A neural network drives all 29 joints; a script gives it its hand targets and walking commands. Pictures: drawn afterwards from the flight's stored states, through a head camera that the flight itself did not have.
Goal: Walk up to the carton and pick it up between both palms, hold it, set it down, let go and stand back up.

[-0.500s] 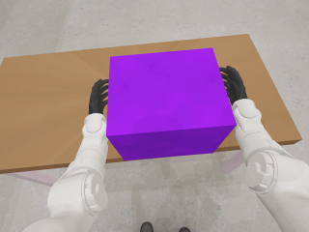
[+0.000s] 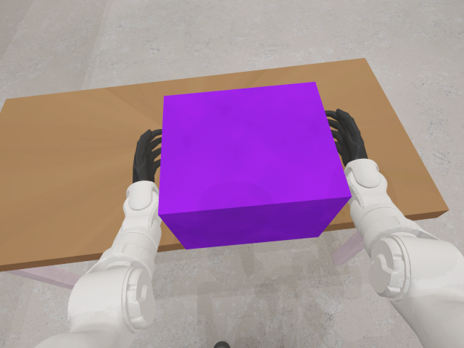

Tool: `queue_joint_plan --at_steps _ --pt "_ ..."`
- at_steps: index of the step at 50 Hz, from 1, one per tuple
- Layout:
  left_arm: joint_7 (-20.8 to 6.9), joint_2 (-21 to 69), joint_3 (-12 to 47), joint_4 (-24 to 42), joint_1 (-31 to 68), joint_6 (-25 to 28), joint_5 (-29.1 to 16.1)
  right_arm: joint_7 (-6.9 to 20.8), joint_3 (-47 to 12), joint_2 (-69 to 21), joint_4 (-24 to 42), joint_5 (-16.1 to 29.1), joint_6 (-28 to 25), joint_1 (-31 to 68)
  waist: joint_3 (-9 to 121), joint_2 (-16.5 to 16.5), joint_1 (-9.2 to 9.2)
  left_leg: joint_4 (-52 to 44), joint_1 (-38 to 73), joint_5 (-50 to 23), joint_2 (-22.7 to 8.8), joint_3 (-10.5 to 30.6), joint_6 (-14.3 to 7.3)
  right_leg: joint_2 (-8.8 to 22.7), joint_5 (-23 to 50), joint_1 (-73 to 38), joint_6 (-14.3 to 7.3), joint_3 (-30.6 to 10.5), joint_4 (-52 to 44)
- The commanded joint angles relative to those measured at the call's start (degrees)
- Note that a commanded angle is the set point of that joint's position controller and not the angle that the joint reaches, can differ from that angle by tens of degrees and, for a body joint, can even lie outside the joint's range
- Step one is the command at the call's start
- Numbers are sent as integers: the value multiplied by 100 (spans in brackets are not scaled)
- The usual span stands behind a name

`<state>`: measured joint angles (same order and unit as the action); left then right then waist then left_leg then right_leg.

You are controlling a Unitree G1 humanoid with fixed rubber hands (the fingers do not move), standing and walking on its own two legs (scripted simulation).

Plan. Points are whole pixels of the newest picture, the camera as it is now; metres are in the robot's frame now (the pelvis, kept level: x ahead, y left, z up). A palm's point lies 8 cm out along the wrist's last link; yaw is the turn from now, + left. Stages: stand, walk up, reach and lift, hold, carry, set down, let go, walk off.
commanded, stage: reach and lift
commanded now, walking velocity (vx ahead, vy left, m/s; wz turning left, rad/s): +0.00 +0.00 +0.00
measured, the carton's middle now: (246, 171) +0.43 +0.02 -0.02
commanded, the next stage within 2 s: none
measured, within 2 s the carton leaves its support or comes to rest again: leaves its support in 0.48 s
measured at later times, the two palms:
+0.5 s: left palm (138, 192) +0.36 +0.21 +0.03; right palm (354, 172) +0.40 -0.17 +0.04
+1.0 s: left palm (127, 178) +0.36 +0.20 +0.09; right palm (373, 158) +0.38 -0.17 +0.10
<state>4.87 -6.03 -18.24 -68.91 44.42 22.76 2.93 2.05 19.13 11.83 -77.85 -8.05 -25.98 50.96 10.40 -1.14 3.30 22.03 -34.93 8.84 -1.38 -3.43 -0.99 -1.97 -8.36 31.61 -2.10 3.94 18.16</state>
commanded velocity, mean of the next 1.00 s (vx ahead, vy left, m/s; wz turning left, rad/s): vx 0.00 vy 0.00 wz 0.00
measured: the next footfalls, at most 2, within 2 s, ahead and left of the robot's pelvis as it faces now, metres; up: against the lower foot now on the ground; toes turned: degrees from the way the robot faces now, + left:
none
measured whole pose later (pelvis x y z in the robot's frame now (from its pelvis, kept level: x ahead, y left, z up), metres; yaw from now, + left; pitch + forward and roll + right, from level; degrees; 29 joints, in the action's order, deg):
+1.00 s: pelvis -0.02 +0.00 +0.01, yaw +2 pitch +10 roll -1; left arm 6.3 -9.6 -5.0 -59.9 38.8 6.3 -8.4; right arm -2.3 4.2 10.7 -58.3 9.7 -2.8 41.6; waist 10.6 -1.2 -0.2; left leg 19.4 -22.2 6.9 0.3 -0.5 -1.0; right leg -1.1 -8.3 19.2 -1.8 4.1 17.7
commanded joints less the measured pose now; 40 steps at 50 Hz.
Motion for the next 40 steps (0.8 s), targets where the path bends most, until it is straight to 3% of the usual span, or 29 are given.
queue_joint_plan --at_steps 1,12,23,33,40 --pt "-732 2864 1631 352 2604 246 240 649 -1447 -3160 170 -284 -156 2100 3172 171 23 327 1564 -2591 -60 108 263 165 3171 -2088 246 -71 466" --pt "-701 3347 2518 870 3317 416 -464 507 -2239 -3645 1058 366 87 2353 3733 -34 -225 447 1838 -2706 16 364 424 91 3162 -2248 246 -124 443" --pt "-656 4122 3324 1963 4201 346 -985 432 -3164 -4507 2671 950 658 2632 4193 -93 -468 472 1900 -2456 100 665 451 76 2871 -2361 262 -294 563" --pt "-669 3858 3062 2085 4467 -309 -1161 459 -3245 -4609 2939 1328 1562 2742 3107 200 -347 -15 1719 -840 138 681 126 241 1065 -2010 185 -446 282" --pt "-733 3741 2789 2309 4352 -855 -1023 461 -3108 -4461 3001 1553 1941 2735 2815 171 -259 -174 2141 -892 135 598 108 252 897 -2156 172 -464 92"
